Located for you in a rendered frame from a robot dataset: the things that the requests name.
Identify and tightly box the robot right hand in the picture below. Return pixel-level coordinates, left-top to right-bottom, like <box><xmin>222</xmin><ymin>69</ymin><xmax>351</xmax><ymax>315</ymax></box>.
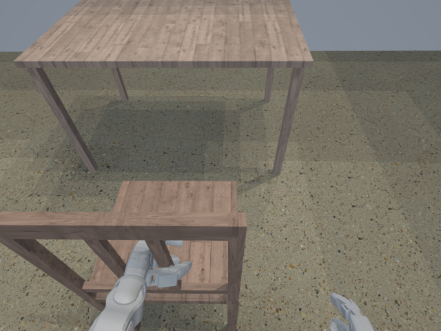
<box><xmin>329</xmin><ymin>293</ymin><xmax>374</xmax><ymax>331</ymax></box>

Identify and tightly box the table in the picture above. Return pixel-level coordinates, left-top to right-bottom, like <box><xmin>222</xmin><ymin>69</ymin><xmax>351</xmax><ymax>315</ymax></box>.
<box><xmin>13</xmin><ymin>0</ymin><xmax>314</xmax><ymax>174</ymax></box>

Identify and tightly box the left robot forearm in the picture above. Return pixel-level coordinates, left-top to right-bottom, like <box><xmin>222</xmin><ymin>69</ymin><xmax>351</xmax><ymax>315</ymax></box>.
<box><xmin>88</xmin><ymin>274</ymin><xmax>147</xmax><ymax>331</ymax></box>

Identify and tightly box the robot left hand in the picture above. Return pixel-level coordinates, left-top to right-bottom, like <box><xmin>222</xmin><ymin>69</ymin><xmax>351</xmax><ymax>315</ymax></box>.
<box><xmin>124</xmin><ymin>240</ymin><xmax>192</xmax><ymax>288</ymax></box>

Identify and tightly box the chair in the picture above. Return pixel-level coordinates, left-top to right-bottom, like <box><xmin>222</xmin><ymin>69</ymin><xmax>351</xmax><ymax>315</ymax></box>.
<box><xmin>0</xmin><ymin>181</ymin><xmax>247</xmax><ymax>331</ymax></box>

